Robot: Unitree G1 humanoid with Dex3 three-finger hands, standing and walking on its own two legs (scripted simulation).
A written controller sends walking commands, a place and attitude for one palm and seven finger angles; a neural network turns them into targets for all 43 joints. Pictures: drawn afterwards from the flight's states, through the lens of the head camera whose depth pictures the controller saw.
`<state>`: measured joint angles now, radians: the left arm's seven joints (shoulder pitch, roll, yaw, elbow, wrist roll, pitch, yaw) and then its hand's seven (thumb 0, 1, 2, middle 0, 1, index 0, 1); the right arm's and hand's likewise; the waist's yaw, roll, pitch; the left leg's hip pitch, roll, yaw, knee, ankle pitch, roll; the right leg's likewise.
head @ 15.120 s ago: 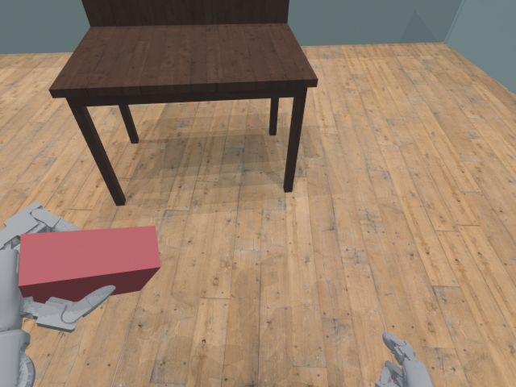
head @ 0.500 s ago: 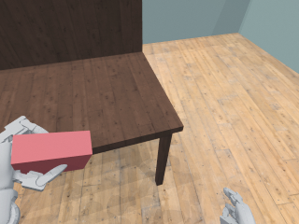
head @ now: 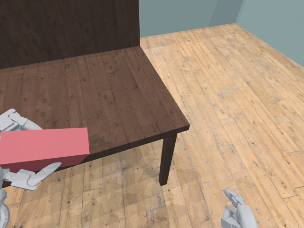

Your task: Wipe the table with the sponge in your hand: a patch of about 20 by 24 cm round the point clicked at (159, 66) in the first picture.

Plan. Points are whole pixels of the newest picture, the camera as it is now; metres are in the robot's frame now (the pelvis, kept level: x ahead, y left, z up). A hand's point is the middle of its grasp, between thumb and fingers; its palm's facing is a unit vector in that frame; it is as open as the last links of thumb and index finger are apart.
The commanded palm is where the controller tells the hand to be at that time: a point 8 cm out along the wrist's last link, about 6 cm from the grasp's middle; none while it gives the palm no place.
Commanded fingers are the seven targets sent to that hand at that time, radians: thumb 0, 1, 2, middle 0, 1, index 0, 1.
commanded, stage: shuffle to correct the standing spot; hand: left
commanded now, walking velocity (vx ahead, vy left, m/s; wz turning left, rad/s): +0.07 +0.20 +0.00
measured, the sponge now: (60, 150) +0.23 +0.20 +0.15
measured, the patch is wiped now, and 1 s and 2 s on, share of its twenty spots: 0.00 0.00 0.00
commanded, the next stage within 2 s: come to a stop and stand still in 1.90 s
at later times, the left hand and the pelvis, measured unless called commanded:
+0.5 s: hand (16, 158) +0.19 +0.25 +0.19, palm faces +0.38 -0.83 -0.42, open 9.3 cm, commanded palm +0.15 +0.30 +0.19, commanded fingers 0.00 0.10 1.30 -1.20 -1.60 -1.20 -1.60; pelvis -0.02 +0.02 +0.01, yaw -2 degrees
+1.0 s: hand out of the picture +0.20 +0.36 +0.18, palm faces +0.38 -0.82 -0.44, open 9.3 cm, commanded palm +0.15 +0.40 +0.19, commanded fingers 0.00 0.10 1.30 -1.20 -1.60 -1.20 -1.60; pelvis -0.03 +0.13 -0.01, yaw -3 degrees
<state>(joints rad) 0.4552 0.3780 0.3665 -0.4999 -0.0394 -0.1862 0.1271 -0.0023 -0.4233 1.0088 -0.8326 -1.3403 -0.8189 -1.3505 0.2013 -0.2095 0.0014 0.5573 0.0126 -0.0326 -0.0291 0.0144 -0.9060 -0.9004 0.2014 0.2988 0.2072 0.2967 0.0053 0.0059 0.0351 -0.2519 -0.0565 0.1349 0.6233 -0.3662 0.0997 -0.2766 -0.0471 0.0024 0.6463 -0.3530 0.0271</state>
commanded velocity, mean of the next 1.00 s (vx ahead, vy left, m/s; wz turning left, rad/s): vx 0.08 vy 0.20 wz -0.05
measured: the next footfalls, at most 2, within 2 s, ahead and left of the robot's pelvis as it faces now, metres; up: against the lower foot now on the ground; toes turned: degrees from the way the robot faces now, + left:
left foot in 0.68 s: +0.05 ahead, +0.24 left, +0.00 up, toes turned +1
right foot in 1.12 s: +0.03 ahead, +0.04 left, +0.00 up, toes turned -9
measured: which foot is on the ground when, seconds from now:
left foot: down 0.00-0.40, up 0.42-0.66, down 0.68-1.00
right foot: down 0.00-0.92, up 0.94-1.00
